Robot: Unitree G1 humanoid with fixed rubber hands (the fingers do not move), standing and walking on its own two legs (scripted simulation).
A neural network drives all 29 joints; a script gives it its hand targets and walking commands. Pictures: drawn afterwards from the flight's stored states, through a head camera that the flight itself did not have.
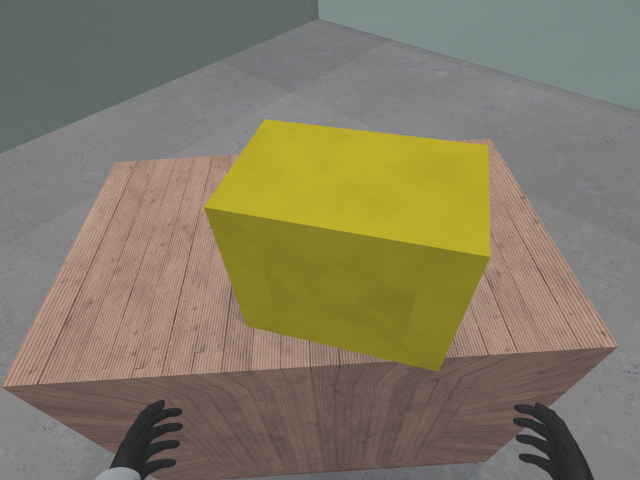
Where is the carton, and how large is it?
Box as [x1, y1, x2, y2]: [204, 119, 489, 371]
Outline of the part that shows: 265,119 204,206 246,325 438,371 489,258 487,145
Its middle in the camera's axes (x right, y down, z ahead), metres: +0.05 +0.01 +0.55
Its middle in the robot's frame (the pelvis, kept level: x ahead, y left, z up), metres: +0.41 -0.03 +0.06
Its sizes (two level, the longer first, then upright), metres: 0.299 0.186 0.259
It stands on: a pedestal, 0.70 m high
